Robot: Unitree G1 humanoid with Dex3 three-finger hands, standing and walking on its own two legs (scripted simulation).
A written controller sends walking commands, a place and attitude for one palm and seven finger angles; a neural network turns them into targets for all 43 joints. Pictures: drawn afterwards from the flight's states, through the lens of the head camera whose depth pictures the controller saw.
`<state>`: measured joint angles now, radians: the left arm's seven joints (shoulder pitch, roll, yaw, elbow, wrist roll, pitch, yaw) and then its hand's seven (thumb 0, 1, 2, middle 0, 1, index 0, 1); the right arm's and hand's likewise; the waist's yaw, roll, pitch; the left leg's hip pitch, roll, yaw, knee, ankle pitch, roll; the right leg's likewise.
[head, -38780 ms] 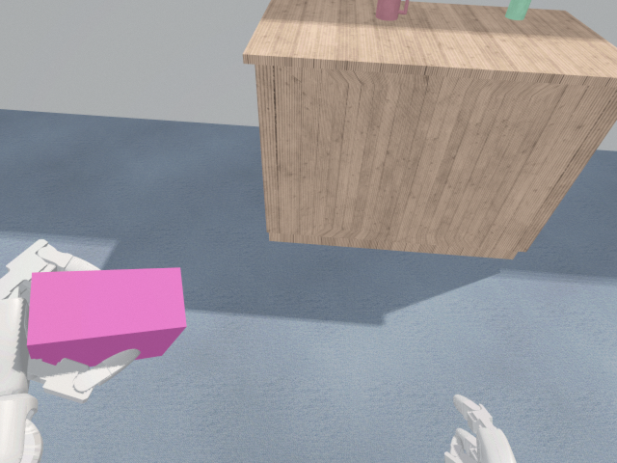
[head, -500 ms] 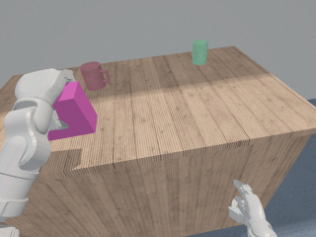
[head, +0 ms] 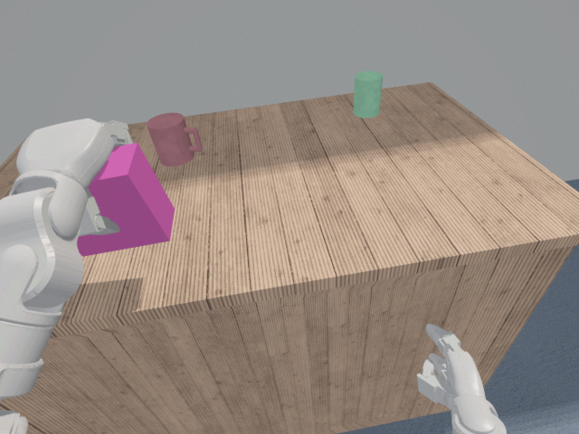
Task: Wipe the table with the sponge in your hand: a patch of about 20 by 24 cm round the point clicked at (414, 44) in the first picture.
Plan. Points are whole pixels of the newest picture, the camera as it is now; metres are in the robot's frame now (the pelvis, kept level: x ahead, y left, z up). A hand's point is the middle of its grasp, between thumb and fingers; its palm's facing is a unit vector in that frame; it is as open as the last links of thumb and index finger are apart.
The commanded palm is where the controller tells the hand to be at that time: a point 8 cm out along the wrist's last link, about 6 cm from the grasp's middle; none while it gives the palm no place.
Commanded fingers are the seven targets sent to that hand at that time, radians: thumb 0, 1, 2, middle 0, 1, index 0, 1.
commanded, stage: bring the sponge back beside the body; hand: left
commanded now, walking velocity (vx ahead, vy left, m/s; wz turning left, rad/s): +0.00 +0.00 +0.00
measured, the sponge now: (116, 213) +0.29 +0.29 +0.20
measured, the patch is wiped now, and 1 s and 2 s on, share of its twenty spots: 0.95 0.95 0.95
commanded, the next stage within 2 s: bring the hand home and regain balance in 1.42 s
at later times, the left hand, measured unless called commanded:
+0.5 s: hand (83, 205) +0.25 +0.29 +0.25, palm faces +0.27 -0.09 -0.96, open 10.2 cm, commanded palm +0.19 +0.29 +0.32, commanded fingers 0.00 0.10 1.30 -1.20 -1.60 -1.20 -1.60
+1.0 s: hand (55, 234) +0.20 +0.28 +0.25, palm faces +0.33 -0.09 -0.94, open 10.2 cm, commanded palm +0.14 +0.28 +0.32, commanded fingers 0.00 0.10 1.30 -1.20 -1.60 -1.20 -1.60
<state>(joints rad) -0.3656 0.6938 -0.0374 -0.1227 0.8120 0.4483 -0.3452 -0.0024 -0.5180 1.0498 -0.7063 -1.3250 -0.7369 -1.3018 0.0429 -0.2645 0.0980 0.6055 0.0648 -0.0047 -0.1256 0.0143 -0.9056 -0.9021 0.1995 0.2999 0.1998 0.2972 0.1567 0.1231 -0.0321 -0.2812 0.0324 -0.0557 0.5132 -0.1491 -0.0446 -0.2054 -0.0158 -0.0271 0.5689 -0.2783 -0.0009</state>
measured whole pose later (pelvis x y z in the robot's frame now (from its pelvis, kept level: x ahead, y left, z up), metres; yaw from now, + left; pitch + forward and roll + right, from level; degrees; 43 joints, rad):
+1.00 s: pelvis -0.02 +0.00 -0.01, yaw -1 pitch -8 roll +0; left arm -0.04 0.72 0.09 -0.49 0.69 0.47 -0.25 0.00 -0.52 1.05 -0.71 -1.32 -0.74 -1.30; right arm 0.01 -0.25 0.10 0.58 0.06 0.02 -0.12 0.01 -0.91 -0.90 0.20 0.30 0.20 0.30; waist 0.19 0.12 -0.01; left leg -0.27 0.04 -0.04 0.57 -0.16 -0.04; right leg -0.20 -0.01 -0.01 0.62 -0.28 0.01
